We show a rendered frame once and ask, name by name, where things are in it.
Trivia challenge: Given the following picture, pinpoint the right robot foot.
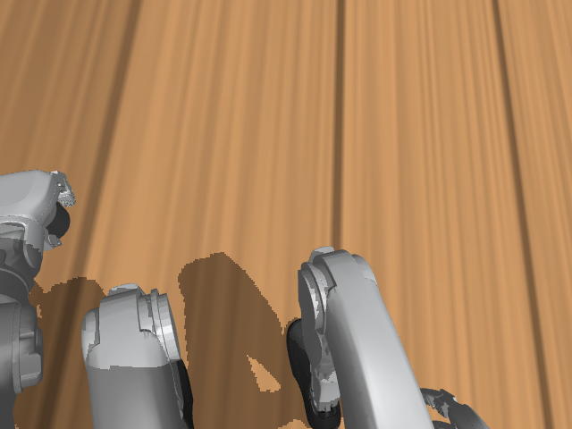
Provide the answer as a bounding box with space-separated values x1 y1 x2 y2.
286 319 341 429

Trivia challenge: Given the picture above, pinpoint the tin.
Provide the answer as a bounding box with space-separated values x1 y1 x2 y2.
44 202 71 239

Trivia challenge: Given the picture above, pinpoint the left robot arm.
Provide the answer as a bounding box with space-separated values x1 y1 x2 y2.
0 216 45 429

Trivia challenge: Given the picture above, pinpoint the left robot hand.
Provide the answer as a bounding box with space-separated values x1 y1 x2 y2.
0 170 76 251

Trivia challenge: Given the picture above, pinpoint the left robot foot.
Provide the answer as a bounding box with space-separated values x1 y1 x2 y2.
176 359 194 429

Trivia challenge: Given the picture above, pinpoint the right robot hand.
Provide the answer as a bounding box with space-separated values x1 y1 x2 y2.
420 388 490 429

